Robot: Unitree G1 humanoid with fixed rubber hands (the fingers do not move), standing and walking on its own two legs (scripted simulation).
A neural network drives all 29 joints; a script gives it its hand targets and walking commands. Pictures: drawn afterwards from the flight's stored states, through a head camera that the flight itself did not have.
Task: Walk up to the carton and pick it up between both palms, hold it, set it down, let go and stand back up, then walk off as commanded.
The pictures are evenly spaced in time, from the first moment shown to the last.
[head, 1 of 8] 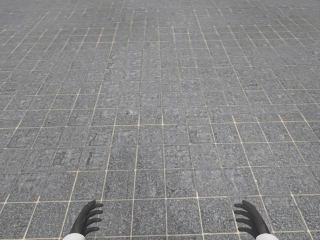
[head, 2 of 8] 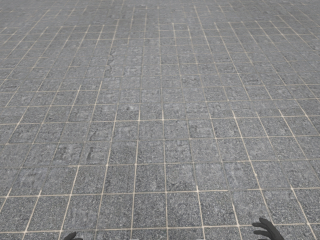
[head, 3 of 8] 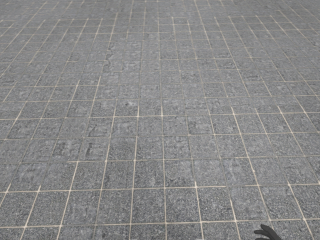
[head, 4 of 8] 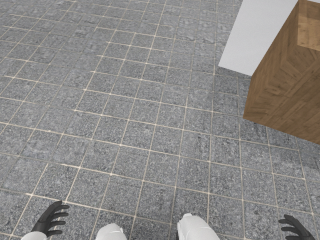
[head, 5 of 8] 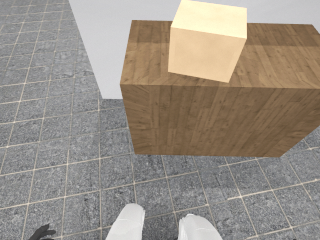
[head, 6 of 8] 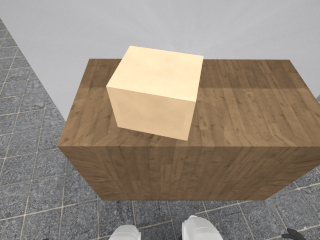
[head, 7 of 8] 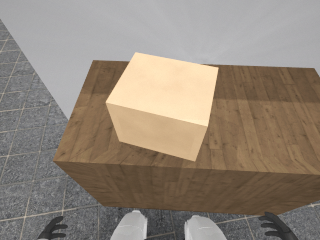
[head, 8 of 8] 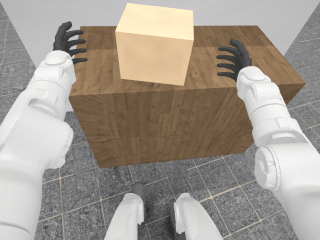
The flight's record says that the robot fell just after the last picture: yes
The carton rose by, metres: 0.00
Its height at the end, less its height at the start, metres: +0.00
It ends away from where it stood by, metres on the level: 0.00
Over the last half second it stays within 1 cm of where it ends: yes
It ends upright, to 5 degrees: yes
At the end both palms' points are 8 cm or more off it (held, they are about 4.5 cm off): yes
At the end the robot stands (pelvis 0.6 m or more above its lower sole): yes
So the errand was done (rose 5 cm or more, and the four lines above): no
